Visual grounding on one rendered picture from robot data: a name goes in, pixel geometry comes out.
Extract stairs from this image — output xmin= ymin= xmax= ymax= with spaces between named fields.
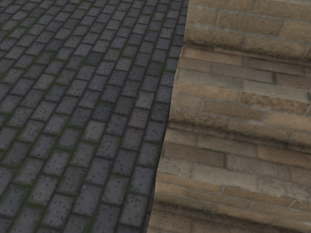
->
xmin=147 ymin=0 xmax=311 ymax=233

